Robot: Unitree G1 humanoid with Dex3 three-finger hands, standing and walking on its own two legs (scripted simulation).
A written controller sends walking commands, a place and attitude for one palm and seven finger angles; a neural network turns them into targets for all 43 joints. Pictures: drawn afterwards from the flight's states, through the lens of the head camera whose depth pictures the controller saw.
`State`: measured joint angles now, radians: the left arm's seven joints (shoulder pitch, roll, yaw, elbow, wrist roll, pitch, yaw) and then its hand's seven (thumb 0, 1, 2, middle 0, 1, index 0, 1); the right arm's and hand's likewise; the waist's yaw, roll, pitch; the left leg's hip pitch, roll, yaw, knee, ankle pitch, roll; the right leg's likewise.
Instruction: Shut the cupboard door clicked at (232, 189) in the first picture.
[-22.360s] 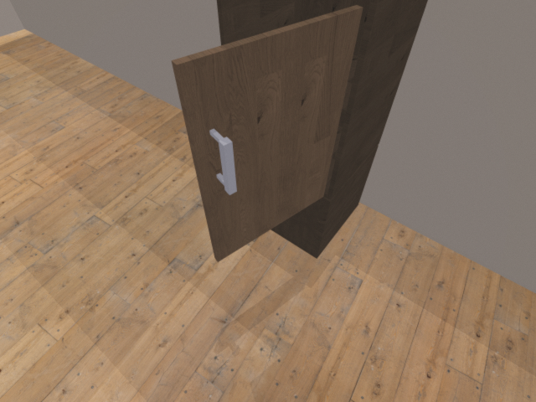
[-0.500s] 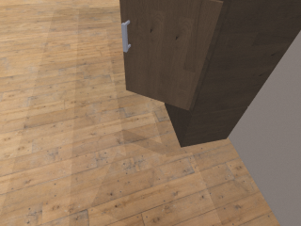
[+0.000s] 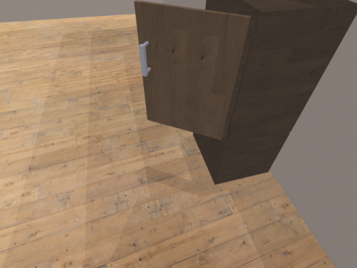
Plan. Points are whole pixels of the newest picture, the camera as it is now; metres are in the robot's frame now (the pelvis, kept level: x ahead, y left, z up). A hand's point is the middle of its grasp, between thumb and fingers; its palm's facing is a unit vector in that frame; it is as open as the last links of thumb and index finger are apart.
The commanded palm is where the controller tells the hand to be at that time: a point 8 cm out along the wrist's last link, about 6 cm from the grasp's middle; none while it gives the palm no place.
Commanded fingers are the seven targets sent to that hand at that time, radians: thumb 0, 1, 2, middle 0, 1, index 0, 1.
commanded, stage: let the arm hang, fingers relaxed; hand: left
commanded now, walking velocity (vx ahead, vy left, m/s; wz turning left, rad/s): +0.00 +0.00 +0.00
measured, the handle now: (145, 58) +0.90 +0.19 +0.04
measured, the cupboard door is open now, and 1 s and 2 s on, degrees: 54 54 54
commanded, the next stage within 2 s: look to check the result in 0.12 s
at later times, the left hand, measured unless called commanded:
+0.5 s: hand out of the picture +0.04 +0.22 -0.17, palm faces +0.00 -0.96 -0.27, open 7.4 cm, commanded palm none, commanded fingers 0.00 0.90 0.90 -0.20 -0.30 -0.20 -0.30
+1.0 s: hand out of the picture +0.09 +0.21 -0.17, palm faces +0.08 -0.96 -0.27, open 7.4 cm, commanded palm none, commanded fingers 0.00 0.90 0.90 -0.20 -0.30 -0.20 -0.30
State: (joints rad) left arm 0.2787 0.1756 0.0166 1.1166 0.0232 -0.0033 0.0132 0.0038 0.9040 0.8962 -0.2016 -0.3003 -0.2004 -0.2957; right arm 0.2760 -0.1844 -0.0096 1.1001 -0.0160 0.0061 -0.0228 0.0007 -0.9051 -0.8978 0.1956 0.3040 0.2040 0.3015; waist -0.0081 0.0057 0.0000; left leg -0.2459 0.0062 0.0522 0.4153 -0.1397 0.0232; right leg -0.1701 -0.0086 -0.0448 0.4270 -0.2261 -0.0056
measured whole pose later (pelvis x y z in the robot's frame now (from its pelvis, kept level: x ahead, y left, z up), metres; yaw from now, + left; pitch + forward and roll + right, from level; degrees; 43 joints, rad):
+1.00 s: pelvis +0.03 -0.01 +0.00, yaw +5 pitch -1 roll -1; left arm 0.15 0.25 0.03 1.06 0.02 0.01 0.02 0.00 0.90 0.90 -0.20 -0.30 -0.20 -0.30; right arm 0.17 -0.25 -0.01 1.06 -0.01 0.03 -0.01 0.00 -0.91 -0.90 0.19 0.30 0.20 0.30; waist -0.02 0.01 0.05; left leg -0.27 -0.01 -0.01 0.50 -0.21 0.00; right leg -0.13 -0.02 -0.12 0.45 -0.30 -0.02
